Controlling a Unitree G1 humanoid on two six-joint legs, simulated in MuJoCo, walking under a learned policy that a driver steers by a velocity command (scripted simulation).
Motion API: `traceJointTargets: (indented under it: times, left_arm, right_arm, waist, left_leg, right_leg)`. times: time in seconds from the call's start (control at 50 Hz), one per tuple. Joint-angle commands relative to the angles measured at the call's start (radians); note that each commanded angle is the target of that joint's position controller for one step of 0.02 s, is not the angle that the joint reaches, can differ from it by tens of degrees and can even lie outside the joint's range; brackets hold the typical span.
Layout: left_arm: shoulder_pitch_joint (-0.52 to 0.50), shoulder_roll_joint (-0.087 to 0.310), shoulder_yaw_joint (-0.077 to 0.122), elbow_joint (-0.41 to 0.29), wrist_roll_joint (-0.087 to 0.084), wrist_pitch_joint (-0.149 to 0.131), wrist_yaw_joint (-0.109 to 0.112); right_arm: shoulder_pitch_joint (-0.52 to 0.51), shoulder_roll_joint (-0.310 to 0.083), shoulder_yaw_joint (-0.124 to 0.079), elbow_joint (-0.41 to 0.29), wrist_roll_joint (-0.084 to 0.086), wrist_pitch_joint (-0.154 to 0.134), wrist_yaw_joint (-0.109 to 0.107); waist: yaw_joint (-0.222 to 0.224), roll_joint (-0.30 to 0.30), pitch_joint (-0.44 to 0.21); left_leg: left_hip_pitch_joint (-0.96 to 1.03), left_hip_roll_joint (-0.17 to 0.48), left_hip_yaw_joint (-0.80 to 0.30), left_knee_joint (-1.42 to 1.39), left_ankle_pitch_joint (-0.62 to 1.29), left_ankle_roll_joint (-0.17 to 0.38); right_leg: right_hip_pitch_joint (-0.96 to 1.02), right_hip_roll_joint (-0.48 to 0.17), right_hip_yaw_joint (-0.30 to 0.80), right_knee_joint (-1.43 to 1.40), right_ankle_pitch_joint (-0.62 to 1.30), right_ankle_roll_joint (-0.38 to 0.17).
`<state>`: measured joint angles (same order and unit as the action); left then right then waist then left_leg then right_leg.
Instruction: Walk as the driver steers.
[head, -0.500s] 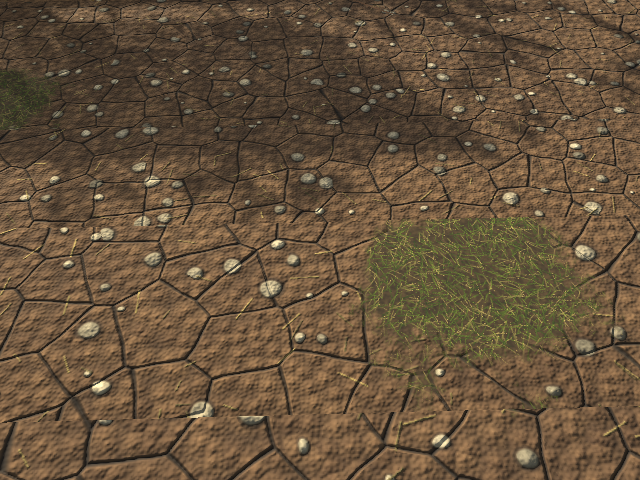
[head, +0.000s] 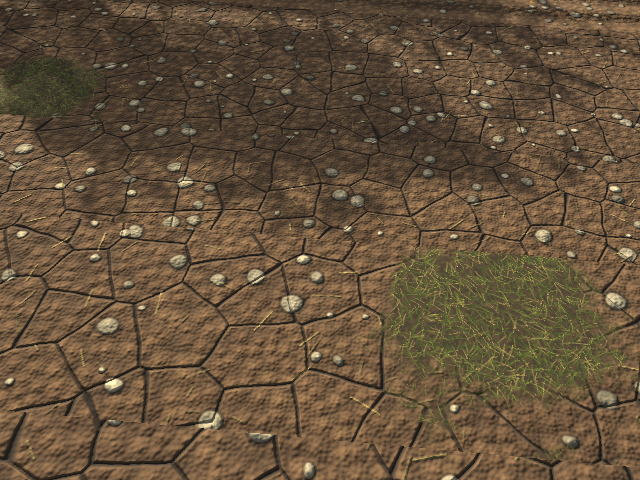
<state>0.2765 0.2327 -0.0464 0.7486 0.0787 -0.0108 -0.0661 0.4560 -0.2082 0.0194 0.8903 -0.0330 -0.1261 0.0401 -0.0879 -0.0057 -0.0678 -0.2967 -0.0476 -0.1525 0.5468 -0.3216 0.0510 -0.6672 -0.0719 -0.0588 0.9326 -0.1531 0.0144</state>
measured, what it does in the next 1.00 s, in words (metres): walks ahead: right foot, then left foot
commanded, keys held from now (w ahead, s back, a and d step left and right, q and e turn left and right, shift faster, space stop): w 1.00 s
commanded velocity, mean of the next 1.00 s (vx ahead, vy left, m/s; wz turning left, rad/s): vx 0.47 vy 0.00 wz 0.04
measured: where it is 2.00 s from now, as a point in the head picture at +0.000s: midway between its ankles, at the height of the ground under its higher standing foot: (356, 288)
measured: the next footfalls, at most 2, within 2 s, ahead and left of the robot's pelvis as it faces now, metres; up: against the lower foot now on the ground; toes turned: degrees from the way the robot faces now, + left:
right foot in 0.08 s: +0.10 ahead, -0.16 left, +0.00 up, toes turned -3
left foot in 0.64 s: +0.45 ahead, +0.00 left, +0.00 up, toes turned +0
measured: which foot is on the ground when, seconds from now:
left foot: down 0.00-0.10, up 0.12-0.62, down 0.64-1.00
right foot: up 0.00-0.06, down 0.08-0.66, up 0.68-1.00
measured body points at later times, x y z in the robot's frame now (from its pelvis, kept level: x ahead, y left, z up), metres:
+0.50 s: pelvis +0.20 -0.10 +0.00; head +0.21 -0.10 +0.45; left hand +0.15 +0.12 -0.14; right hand +0.44 -0.29 -0.08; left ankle +0.43 +0.04 -0.67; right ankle +0.06 -0.16 -0.74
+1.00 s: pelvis +0.51 -0.11 -0.02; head +0.52 -0.12 +0.43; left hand +0.72 +0.08 -0.13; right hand +0.41 -0.32 -0.17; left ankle +0.41 +0.00 -0.74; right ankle +0.72 -0.28 -0.71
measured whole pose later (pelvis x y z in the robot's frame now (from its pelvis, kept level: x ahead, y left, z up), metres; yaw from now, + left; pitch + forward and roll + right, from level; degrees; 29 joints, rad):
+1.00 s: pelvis +0.51 -0.11 -0.02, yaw +0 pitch +2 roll +4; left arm 0.08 0.21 -0.03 0.82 0.10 -0.09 -0.06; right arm 0.54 -0.17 -0.02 1.01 -0.09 -0.13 0.01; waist -0.14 -0.04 -0.02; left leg -0.16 -0.09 0.03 0.61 -0.48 0.05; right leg -0.72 -0.14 0.07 0.64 0.43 -0.04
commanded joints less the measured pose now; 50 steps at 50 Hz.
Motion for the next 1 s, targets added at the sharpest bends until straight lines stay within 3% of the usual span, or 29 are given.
traceJointTargets:
  times: [0.02, 0.06, 0.08, 0.1, 0.12, 0.14, 0.16, 0.2, 0.24, 0.32, 0.44, 0.56, 0.6, 0.62, 0.64, 0.66, 0.68, 0.7, 0.72, 0.74, 0.76, 0.78, 0.82, 0.86, 0.88, 0.9, 0.94, 0.96, 1.0]
  left_arm:
    - [-0.205, 0.087, 0.029, -0.129, -0.018, -0.064, 0.013]
    - [-0.196, 0.119, 0.053, -0.131, -0.048, -0.1, 0.024]
    - [-0.144, 0.133, 0.067, -0.123, -0.06, -0.122, 0.029]
    - [0.026, 0.158, 0.086, -0.075, -0.037, -0.142, 0.033]
    - [0.3, 0.241, 0.111, 0.014, -0.028, -0.138, 0.037]
    - [0.428, 0.223, 0.116, 0.044, 0.024, -0.134, 0.017]
    - [0.393, 0.204, 0.122, 0.072, 0.022, -0.128, 0.006]
    - [0.158, 0.085, 0.093, 0.028, -0.031, -0.109, 0.003]
    - [0.049, 0.031, 0.073, 0.006, -0.022, -0.104, 0.015]
    - [0.04, 0.073, 0.083, 0.028, 0.024, -0.121, 0.015]
    - [0.252, 0.064, 0.069, 0.163, 0.011, -0.115, -0.003]
    - [0.377, 0.092, 0.075, 0.271, 0.014, -0.099, -0.009]
    - [0.341, 0.147, 0.095, 0.269, 0.015, -0.099, -0.013]
    - [0.278, 0.184, 0.11, 0.254, 0.018, -0.102, -0.015]
    - [0.211, 0.183, 0.111, 0.231, 0.02, -0.108, -0.017]
    - [0.374, 0.034, 0.063, 0.235, 0.033, -0.118, -0.014]
    - [0.266, -0.006, 0.049, 0.197, -0.01, -0.128, -0.039]
    - [0.032, 0.041, 0.068, 0.129, -0.049, -0.131, -0.027]
    - [-0.005, 0.077, 0.076, 0.125, -0.035, -0.126, 0.005]
    - [0.055, 0.067, 0.071, 0.143, -0.001, -0.114, 0.026]
    - [0.07, 0.005, 0.05, 0.142, 0.026, -0.099, 0.037]
    - [0.071, -0.016, 0.043, 0.138, 0.035, -0.084, 0.041]
    - [0.048, -0.006, 0.042, 0.13, 0.019, -0.075, 0.031]
    - [0.102, -0.04, 0.023, 0.153, 0.028, -0.071, -0.011]
    - [0.133, -0.032, 0.024, 0.159, 0.028, -0.075, -0.033]
    - [-0.007, -0.008, 0.029, 0.095, 0.041, -0.083, -0.027]
    - [-0.201, 0.026, 0.035, 0.025, 0.027, -0.086, -0.003]
    - [-0.233, 0.019, 0.025, 0.022, 0.018, -0.09, 0.006]
    - [-0.215, -0.01, 0.015, 0.018, 0.019, -0.071, 0.01]
  right_arm:
    - [-0.067, -0.218, -0.059, -0.085, 0.016, -0.006, -0.009]
    - [-0.075, -0.21, -0.058, -0.069, 0.01, 0.017, -0.018]
    - [-0.077, -0.196, -0.054, -0.067, -0.011, 0.021, -0.018]
    - [-0.077, -0.135, -0.042, -0.067, -0.038, 0.02, -0.013]
    - [0.008, -0.006, -0.014, -0.105, -0.049, 0.018, 0.001]
    - [-0.158, -0.079, -0.038, -0.152, -0.034, 0.004, 0.003]
    - [-0.281, -0.091, -0.052, -0.168, -0.017, 0.0, -0.018]
    - [-0.257, -0.097, -0.06, -0.124, -0.022, 0.009, -0.042]
    - [-0.25, -0.033, -0.04, -0.1, -0.05, 0.026, -0.024]
    - [-0.377, -0.065, -0.032, -0.137, -0.034, 0.046, 0.024]
    - [-0.556, -0.068, -0.026, -0.199, -0.028, 0.048, 0.036]
    - [-0.693, -0.06, -0.045, -0.253, -0.016, 0.052, 0.03]
    - [-0.613, -0.09, -0.064, -0.236, -0.018, 0.054, 0.019]
    - [-0.43, -0.116, -0.077, -0.184, 0.0, 0.047, 0.01]
    - [-0.137, -0.171, -0.093, -0.091, 0.011, 0.036, -0.004]
    - [0.088, -0.22, -0.106, -0.025, -0.014, 0.029, -0.01]
    - [0.302, -0.165, -0.095, 0.04, -0.038, 0.014, -0.016]
    - [0.166, -0.18, -0.117, 0.045, -0.034, -0.011, -0.026]
    - [-0.038, -0.135, -0.103, 0.015, -0.009, -0.011, -0.025]
    - [-0.159, -0.049, -0.076, -0.009, 0.006, 0.001, -0.022]
    - [-0.23, 0.013, -0.052, -0.023, 0.002, 0.006, -0.016]
    - [-0.268, 0.007, -0.053, -0.036, 0.004, 0.01, -0.009]
    - [-0.215, -0.064, -0.08, -0.028, -0.014, -0.008, -0.01]
    - [-0.178, -0.108, -0.097, -0.006, -0.074, 0.002, -0.004]
    - [-0.152, -0.096, -0.093, 0.006, -0.079, 0.004, -0.001]
    - [-0.077, -0.036, -0.07, 0.027, -0.061, -0.011, -0.025]
    - [0.113, 0.001, -0.047, 0.103, -0.053, -0.024, -0.042]
    - [0.126, -0.001, -0.043, 0.104, -0.048, -0.025, -0.049]
    - [0.113, 0.0, -0.018, 0.096, -0.071, -0.003, -0.016]
  waist:
    - [-0.027, 0.152, 0.115]
    - [0.007, 0.125, 0.099]
    - [0.043, 0.115, 0.056]
    - [0.128, 0.016, -0.018]
    - [0.146, -0.255, -0.205]
    - [0.257, -0.172, 0.019]
    - [0.246, -0.07, 0.165]
    - [0.132, -0.093, 0.103]
    - [0.061, -0.069, 0.104]
    - [0.076, -0.05, 0.077]
    - [0.13, -0.045, 0.119]
    - [0.141, -0.097, 0.129]
    - [0.072, -0.127, 0.102]
    - [-0.01, -0.106, 0.061]
    - [-0.101, -0.051, -0.094]
    - [-0.081, 0.209, -0.353]
    - [-0.162, 0.12, -0.382]
    - [-0.161, 0.029, -0.001]
    - [-0.073, -0.01, 0.088]
    - [0.014, -0.013, 0.046]
    - [0.073, 0.016, 0.077]
    - [0.109, 0.02, 0.084]
    - [0.097, -0.011, 0.052]
    - [0.107, 0.018, 0.066]
    - [0.108, 0.032, 0.073]
    - [0.052, 0.049, 0.102]
    - [-0.037, 0.041, 0.113]
    - [-0.054, 0.015, 0.096]
    - [-0.019, 0.061, 0.143]
  left_leg:
    - [0.07, 0.282, -0.361, -0.292, -0.297, 0.223]
    - [0.052, 0.256, -0.32, -0.215, -0.229, 0.213]
    - [-0.022, 0.223, -0.27, -0.139, -0.141, 0.183]
    - [-0.149, 0.124, -0.156, 0.101, -0.105, 0.105]
    - [-0.459, -0.083, 0.028, 0.44, -0.246, -0.005]
    - [-0.861, -0.146, -0.085, 0.577, -0.243, 0.003]
    - [-0.976, -0.097, -0.137, 0.596, -0.087, 0.031]
    - [-0.798, 0.022, -0.049, 0.551, 0.092, 0.039]
    - [-0.644, 0.057, -0.017, 0.551, 0.212, 0.051]
    - [-0.573, 0.061, 0.054, 0.377, 0.483, 0.032]
    - [-0.491, 0.064, 0.137, 0.173, 0.604, 0.002]
    - [-0.391, -0.007, 0.236, 0.06, 0.294, 0.025]
    - [-0.137, -0.056, 0.287, 0.095, 0.179, 0.052]
    - [0.117, -0.058, 0.262, 0.087, 0.281, 0.085]
    - [0.486, 0.022, 0.16, 0.115, 0.4, 0.166]
    - [0.987, 0.309, -0.198, 0.109, 0.719, 0.435]
    - [1.064, 0.434, -0.506, -0.077, 0.457, 0.447]
    - [0.732, 0.406, -0.406, -0.164, 0.372, 0.339]
    - [0.449, 0.38, -0.29, -0.229, 0.366, 0.302]
    - [0.254, 0.347, -0.213, -0.294, 0.416, 0.306]
    - [0.066, 0.323, -0.162, -0.353, 0.448, 0.295]
    - [-0.024, 0.305, -0.127, -0.398, 0.433, 0.287]
    - [-0.012, 0.223, -0.013, -0.4, 0.36, 0.244]
    - [-0.223, 0.126, 0.123, -0.294, 0.335, 0.184]
    - [-0.266, 0.127, 0.12, -0.251, 0.278, 0.193]
    - [-0.036, 0.173, 0.021, -0.191, 0.192, 0.201]
    - [0.267, 0.247, -0.079, -0.071, 0.17, 0.227]
    - [0.217, 0.188, -0.019, 0.003, 0.104, 0.184]
    - [-0.188, 0.156, 0.025, 0.0, -0.021, 0.181]
  right_leg:
    - [0.071, 0.04, 0.003, -0.28, -0.068, -0.047]
    - [0.254, 0.078, -0.04, -0.419, 0.007, -0.085]
    - [0.427, 0.071, -0.024, -0.415, 0.031, -0.11]
    - [0.673, -0.006, 0.069, -0.437, 0.028, -0.169]
    - [1.091, -0.262, 0.465, -0.513, 0.115, -0.415]
    - [1.105, -0.345, 0.8, -0.654, -0.206, -0.417]
    - [1.017, -0.319, 0.699, -0.689, -0.337, -0.323]
    - [0.797, -0.246, 0.49, -0.71, -0.332, -0.289]
    - [0.596, -0.202, 0.381, -0.772, -0.208, -0.275]
    - [0.507, -0.144, 0.197, -0.782, 0.124, -0.282]
    - [0.556, -0.131, 0.15, -0.752, 0.355, -0.211]
    - [0.797, -0.142, 0.129, -0.672, 0.702, -0.173]
    - [0.695, -0.145, 0.098, -0.552, 1.064, -0.14]
    - [0.552, -0.136, 0.078, -0.399, 1.167, -0.098]
    - [0.363, -0.096, 0.072, -0.13, 1.008, -0.052]
    - [0.033, 0.072, 0.051, 0.364, 0.04, 0.05]
    - [-0.229, 0.151, 0.153, 0.523, -0.502, 0.031]
    - [-0.339, 0.06, 0.182, 0.532, -0.417, -0.025]
    - [-0.222, -0.011, 0.163, 0.436, -0.333, -0.037]
    - [-0.056, -0.05, 0.166, 0.322, -0.277, -0.062]
    - [0.075, -0.088, 0.166, 0.228, -0.264, -0.066]
    - [0.147, -0.087, 0.146, 0.153, -0.306, -0.053]
    - [0.141, -0.05, 0.09, 0.023, -0.144, -0.046]
    - [0.302, -0.001, 0.038, 0.088, 0.187, -0.059]
    - [0.292, 0.001, 0.042, 0.114, 0.241, -0.064]
    - [-0.011, -0.068, 0.172, -0.025, 0.386, -0.064]
    - [-0.3, -0.103, 0.2, -0.217, 0.501, -0.045]
    - [-0.212, -0.113, 0.195, -0.394, 0.673, -0.051]
    - [0.178, -0.062, 0.084, -0.328, 0.792, -0.061]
